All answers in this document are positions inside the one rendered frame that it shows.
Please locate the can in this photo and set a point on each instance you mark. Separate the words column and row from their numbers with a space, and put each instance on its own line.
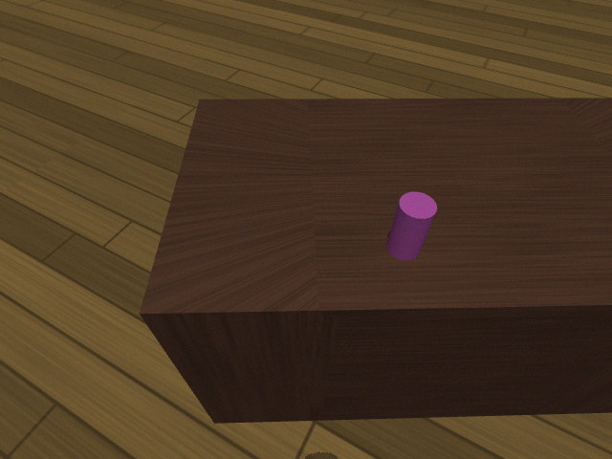
column 413, row 218

